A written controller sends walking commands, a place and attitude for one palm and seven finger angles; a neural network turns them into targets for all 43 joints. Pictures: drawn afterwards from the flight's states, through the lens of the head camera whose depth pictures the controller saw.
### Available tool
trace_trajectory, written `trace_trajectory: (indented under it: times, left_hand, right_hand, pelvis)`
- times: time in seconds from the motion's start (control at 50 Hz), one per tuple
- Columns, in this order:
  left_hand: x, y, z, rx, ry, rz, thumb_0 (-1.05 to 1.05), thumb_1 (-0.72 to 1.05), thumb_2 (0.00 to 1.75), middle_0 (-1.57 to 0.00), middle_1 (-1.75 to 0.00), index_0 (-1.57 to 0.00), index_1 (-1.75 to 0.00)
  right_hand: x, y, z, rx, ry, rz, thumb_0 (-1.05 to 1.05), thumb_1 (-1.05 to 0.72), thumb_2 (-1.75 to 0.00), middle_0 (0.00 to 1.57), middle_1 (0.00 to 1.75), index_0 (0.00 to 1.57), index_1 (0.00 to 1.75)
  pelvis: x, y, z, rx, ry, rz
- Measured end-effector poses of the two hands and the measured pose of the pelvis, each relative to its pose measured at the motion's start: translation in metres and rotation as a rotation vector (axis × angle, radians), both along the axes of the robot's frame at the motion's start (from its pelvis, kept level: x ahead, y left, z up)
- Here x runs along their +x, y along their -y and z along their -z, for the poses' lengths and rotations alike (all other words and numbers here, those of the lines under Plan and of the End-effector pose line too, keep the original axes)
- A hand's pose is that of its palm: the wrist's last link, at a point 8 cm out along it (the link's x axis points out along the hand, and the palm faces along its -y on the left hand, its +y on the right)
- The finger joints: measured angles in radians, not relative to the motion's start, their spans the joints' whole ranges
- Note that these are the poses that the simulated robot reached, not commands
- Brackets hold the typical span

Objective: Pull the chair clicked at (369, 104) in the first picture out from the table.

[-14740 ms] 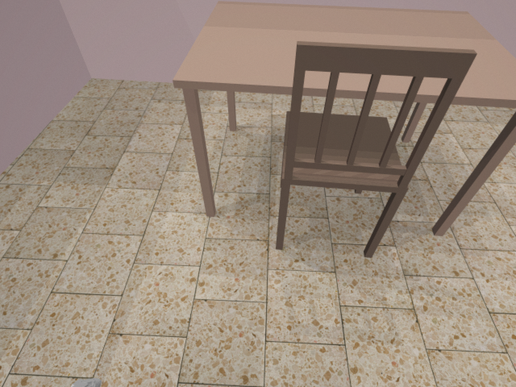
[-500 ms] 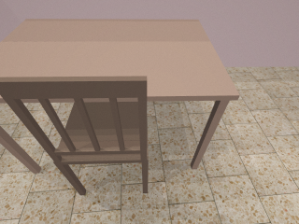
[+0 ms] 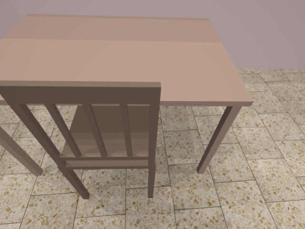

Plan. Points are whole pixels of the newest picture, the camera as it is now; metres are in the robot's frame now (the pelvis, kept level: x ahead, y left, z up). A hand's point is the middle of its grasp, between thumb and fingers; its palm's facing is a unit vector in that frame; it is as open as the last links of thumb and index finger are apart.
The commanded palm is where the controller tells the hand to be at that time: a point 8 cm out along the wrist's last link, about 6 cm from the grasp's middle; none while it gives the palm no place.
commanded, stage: come to a stop and stand still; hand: left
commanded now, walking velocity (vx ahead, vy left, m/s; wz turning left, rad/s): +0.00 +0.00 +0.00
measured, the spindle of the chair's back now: (96, 133) +0.42 +0.22 -0.06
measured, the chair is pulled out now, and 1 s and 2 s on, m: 0.00 0.00 0.00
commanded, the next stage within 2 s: look again from close up in 0.18 s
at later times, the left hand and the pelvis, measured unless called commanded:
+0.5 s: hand out of the picture -0.01 +0.16 -0.18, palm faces +0.03 -0.98 -0.18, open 7.4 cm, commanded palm none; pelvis +0.00 +0.00 +0.00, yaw +0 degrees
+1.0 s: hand out of the picture -0.04 +0.15 -0.17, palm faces +0.03 -0.99 -0.16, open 7.4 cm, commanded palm none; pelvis -0.01 -0.01 +0.00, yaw +0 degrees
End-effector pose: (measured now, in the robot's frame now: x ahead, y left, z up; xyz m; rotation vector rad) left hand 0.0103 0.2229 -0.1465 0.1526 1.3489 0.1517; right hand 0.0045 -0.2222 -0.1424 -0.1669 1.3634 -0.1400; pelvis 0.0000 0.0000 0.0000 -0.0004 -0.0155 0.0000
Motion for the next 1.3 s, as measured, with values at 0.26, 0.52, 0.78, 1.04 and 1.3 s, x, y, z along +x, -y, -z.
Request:
trace_trajectory:
  times: [0.26,0.52,0.78,1.04,1.3]
  left_hand:
    - [-0.016,0.005,0.001,-0.018,-0.049,-0.015,0.00,0.91,0.90,-0.20,-0.30,-0.20,-0.30]
    - [-0.027,0.010,0.000,-0.021,-0.053,-0.017,0.00,0.91,0.90,-0.20,-0.30,-0.20,-0.30]
    - [-0.039,0.019,-0.001,-0.030,-0.063,-0.017,0.00,0.91,0.90,-0.20,-0.30,-0.20,-0.30]
    - [-0.052,0.028,-0.001,-0.040,-0.079,-0.025,0.00,0.91,0.90,-0.20,-0.30,-0.20,-0.30]
    - [-0.032,0.018,-0.017,0.014,0.057,-0.096,0.02,0.93,0.90,-0.20,-0.30,-0.20,-0.30]
  right_hand:
    - [0.004,-0.001,-0.002,-0.005,-0.008,-0.005,0.01,-0.91,-0.90,0.20,0.30,0.20,0.30]
    - [-0.011,-0.003,-0.002,0.011,-0.025,0.006,0.01,-0.91,-0.90,0.20,0.30,0.20,0.30]
    - [-0.031,-0.008,-0.001,0.037,-0.055,0.021,0.01,-0.91,-0.90,0.20,0.30,0.20,0.30]
    - [-0.038,-0.006,0.000,0.044,-0.063,0.028,0.00,-0.90,-0.90,0.20,0.30,0.20,0.30]
    - [-0.032,0.007,-0.004,-0.001,0.020,0.010,0.02,-0.92,-0.90,0.20,0.30,0.20,0.30]
  pelvis:
    - [0.003,-0.001,-0.002,0.000,0.005,-0.001]
    - [-0.002,0.002,-0.003,0.001,0.013,0.001]
    - [-0.010,0.007,-0.004,0.003,0.010,0.002]
    - [-0.014,0.011,-0.004,0.003,0.007,0.001]
    - [-0.022,0.014,-0.003,-0.003,0.009,-0.005]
